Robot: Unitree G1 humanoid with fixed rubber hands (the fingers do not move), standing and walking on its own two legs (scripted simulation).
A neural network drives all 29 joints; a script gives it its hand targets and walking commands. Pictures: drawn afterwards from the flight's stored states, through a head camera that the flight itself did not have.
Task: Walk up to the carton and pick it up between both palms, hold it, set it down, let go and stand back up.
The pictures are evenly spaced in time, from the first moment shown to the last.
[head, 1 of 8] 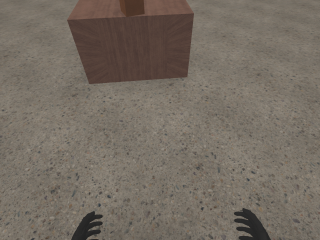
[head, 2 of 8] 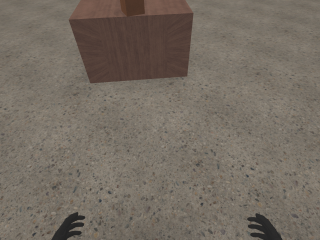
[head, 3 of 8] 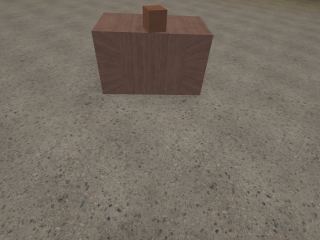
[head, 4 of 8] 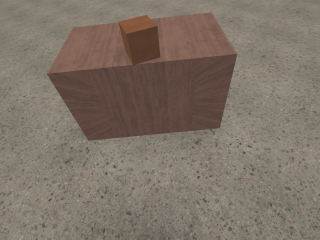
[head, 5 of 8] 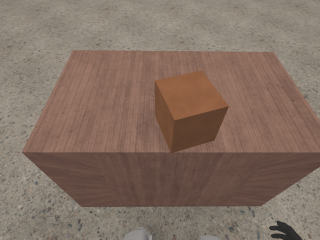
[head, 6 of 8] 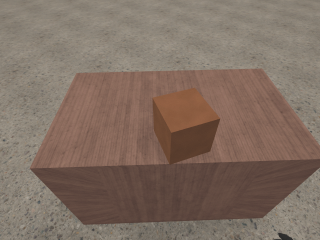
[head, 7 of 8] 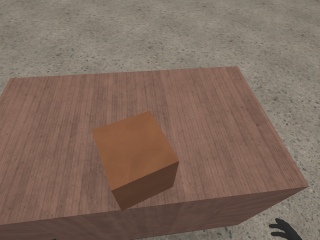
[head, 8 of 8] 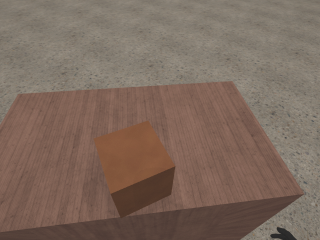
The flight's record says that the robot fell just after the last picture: no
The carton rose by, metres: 0.00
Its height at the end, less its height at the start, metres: +0.00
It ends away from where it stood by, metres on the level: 0.00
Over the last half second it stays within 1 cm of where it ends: yes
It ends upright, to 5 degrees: yes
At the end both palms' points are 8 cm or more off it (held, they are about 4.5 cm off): yes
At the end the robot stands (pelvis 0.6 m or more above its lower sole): yes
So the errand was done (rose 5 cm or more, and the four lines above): no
